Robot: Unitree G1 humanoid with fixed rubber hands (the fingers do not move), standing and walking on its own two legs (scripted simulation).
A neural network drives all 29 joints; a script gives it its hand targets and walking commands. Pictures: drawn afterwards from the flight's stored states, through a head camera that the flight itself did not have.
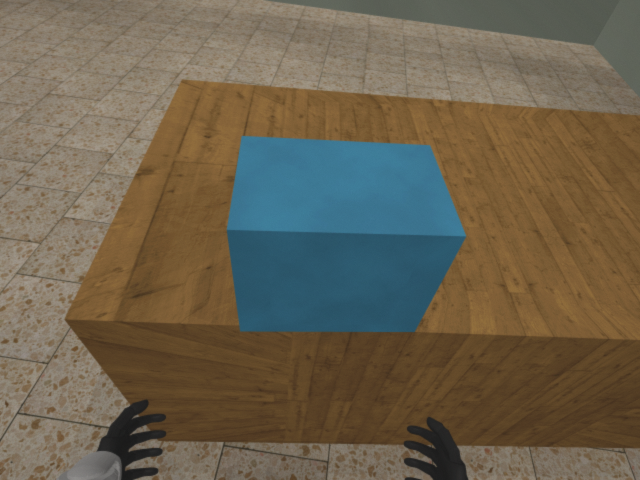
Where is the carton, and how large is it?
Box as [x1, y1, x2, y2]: [227, 136, 465, 331]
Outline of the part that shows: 242,136 227,225 227,235 240,331 414,331 465,237 465,234 430,146 415,144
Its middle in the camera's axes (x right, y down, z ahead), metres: +0.02 +0.00 +0.61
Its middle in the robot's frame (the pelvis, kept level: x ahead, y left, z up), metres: +0.46 +0.01 +0.02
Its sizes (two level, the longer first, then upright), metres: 0.285 0.189 0.236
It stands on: a pedestal, 0.67 m high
